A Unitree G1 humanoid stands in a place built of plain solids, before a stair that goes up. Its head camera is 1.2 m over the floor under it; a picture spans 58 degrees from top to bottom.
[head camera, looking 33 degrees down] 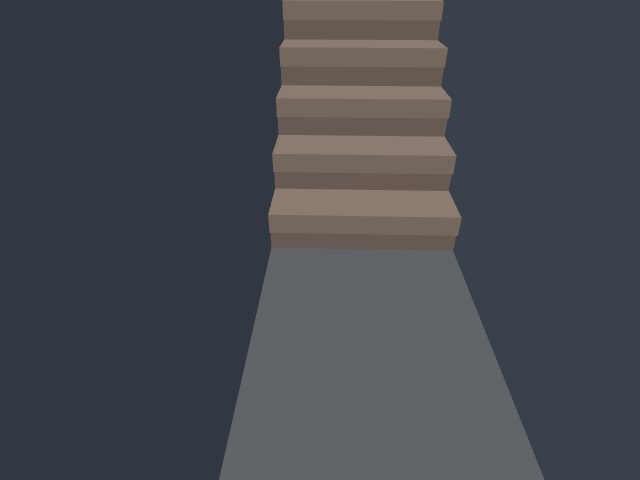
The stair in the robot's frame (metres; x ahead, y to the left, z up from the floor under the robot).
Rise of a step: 0.20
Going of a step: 0.25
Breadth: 0.95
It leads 2 degrees to the right of straight ahead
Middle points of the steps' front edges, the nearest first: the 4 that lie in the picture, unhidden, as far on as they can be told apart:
1.74 -0.21 0.20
1.99 -0.21 0.40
2.23 -0.22 0.60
2.48 -0.23 0.81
